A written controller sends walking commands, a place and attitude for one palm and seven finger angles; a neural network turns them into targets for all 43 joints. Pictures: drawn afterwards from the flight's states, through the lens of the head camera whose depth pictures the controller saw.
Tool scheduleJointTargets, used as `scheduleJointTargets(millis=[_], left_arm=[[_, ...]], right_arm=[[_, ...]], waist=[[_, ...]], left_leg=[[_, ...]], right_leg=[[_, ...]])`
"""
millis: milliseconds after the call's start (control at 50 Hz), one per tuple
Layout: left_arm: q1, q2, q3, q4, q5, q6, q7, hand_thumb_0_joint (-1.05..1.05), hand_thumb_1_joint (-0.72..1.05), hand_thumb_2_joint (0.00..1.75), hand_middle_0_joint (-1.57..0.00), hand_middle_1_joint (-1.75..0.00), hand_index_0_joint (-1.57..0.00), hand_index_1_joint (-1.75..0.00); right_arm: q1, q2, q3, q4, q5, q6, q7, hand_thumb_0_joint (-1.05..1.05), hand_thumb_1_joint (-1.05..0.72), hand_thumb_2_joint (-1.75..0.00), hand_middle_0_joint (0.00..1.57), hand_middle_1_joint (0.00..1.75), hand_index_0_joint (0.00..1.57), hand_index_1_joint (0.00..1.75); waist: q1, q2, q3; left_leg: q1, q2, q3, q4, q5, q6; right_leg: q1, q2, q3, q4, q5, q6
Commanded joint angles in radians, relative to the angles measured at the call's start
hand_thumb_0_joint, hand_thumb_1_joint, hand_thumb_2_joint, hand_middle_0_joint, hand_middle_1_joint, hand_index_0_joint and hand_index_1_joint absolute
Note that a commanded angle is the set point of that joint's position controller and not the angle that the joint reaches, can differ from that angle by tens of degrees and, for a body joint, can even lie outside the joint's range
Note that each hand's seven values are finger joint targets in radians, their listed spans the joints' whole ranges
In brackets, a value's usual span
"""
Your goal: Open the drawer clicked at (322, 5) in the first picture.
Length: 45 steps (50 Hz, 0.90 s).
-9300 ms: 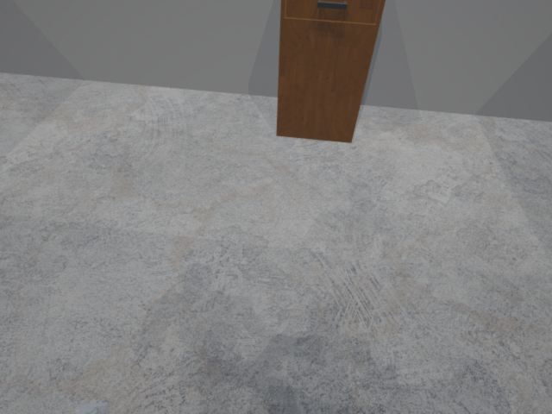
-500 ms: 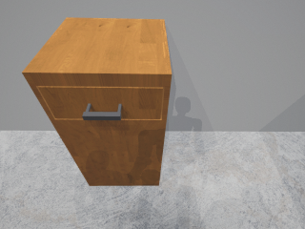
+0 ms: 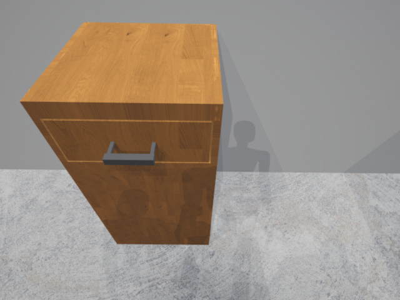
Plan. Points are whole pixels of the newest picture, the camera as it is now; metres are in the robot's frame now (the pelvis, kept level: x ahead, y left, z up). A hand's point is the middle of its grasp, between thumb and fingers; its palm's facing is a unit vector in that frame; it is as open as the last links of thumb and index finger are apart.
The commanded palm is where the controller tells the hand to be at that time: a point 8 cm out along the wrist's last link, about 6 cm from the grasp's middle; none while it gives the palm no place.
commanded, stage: come to a stop and stand still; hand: left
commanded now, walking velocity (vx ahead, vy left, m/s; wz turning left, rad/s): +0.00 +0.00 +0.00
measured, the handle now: (131, 152) +0.46 +0.21 -0.01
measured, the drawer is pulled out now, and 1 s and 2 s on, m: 0.00 0.00 0.00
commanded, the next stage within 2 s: look again from close up in 0.76 s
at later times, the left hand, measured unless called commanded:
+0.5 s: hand out of the picture +0.01 +0.15 -0.17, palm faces +0.04 -0.98 -0.18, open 7.4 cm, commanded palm none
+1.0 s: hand out of the picture +0.00 +0.13 -0.17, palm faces +0.06 -0.98 -0.17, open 7.4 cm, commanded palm none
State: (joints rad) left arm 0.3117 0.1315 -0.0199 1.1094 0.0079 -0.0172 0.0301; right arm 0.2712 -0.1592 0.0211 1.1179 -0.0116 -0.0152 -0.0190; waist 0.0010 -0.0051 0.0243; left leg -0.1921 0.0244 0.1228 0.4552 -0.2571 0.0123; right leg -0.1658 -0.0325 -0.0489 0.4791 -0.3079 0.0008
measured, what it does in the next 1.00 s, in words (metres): stands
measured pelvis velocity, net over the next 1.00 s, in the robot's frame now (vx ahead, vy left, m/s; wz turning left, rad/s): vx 0.03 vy -0.03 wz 0.01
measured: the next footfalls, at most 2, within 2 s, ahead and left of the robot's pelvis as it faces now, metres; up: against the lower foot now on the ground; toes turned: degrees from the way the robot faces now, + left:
none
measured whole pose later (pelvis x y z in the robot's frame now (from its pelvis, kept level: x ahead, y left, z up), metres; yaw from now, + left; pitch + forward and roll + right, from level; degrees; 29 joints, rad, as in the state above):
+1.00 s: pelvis +0.03 -0.03 +0.00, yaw +1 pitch +0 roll +1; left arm 0.33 0.12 -0.01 1.13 0.01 -0.02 0.04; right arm 0.29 -0.13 0.02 1.16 -0.01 -0.01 -0.04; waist 0.01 -0.01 0.02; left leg -0.13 0.06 0.10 0.41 -0.27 -0.03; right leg -0.09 0.01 -0.07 0.43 -0.33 -0.04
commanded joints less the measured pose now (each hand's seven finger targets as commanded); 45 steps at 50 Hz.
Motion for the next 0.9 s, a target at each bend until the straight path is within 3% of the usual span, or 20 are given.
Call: scheduleJointTargets(millis=[0,520,880], left_arm=[[0.073,0.101,0.022,-0.019,0.004,-0.014,0.010,0.00,0.90,0.90,-0.20,-0.30,-0.20,-0.30],[0.091,0.093,0.028,-0.005,0.002,-0.015,0.015,0.00,0.90,0.90,-0.20,-0.30,-0.20,-0.30],[0.100,0.082,0.028,0.000,0.003,-0.012,0.017,0.00,0.90,0.90,-0.20,-0.30,-0.20,-0.30]], right_arm=[[0.053,-0.077,-0.016,-0.013,0.000,-0.014,-0.008,0.00,-0.90,-0.90,0.20,0.30,0.20,0.30],[0.068,-0.064,-0.014,0.016,-0.002,-0.014,-0.020,0.00,-0.90,-0.90,0.20,0.30,0.20,0.30],[0.092,-0.044,-0.012,0.027,0.000,-0.009,-0.023,0.00,-0.90,-0.90,0.20,0.30,0.20,0.30]], waist=[[-0.001,0.005,0.023],[0.005,-0.002,0.016],[0.002,0.003,0.065]], left_leg=[[0.035,0.091,-0.097,-0.077,0.186,0.028],[0.078,0.098,-0.088,-0.072,0.297,0.018],[0.059,0.096,-0.088,-0.094,0.227,0.013]], right_leg=[[-0.039,-0.076,0.077,-0.097,0.234,-0.032],[0.019,-0.082,0.064,-0.104,0.388,-0.037],[0.007,-0.073,0.067,-0.130,0.325,-0.040]])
